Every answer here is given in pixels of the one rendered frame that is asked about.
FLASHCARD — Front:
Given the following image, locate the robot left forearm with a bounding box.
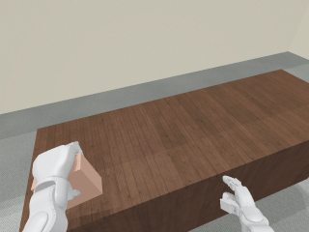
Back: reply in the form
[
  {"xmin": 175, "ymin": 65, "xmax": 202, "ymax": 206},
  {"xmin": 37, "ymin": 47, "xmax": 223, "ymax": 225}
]
[{"xmin": 22, "ymin": 177, "xmax": 69, "ymax": 232}]

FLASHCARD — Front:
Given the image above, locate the table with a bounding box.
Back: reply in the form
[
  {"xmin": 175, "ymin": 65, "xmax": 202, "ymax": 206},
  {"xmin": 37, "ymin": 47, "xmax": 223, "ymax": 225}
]
[{"xmin": 18, "ymin": 69, "xmax": 309, "ymax": 232}]

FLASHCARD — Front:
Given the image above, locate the robot right forearm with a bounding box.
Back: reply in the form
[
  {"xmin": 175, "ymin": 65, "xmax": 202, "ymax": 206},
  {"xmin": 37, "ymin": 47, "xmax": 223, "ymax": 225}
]
[{"xmin": 239, "ymin": 205, "xmax": 274, "ymax": 232}]

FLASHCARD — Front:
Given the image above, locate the right robot hand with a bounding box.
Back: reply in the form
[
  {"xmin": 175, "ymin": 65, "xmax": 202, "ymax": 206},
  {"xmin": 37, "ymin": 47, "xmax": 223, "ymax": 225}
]
[{"xmin": 220, "ymin": 175, "xmax": 256, "ymax": 217}]

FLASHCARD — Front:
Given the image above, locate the left robot hand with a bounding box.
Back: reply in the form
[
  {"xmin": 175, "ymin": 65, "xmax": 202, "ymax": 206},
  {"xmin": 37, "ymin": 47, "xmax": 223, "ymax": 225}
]
[{"xmin": 32, "ymin": 141, "xmax": 84, "ymax": 201}]

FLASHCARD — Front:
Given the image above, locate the sponge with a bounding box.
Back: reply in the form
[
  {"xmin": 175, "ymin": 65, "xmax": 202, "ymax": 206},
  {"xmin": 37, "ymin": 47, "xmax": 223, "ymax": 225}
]
[{"xmin": 31, "ymin": 153, "xmax": 102, "ymax": 210}]

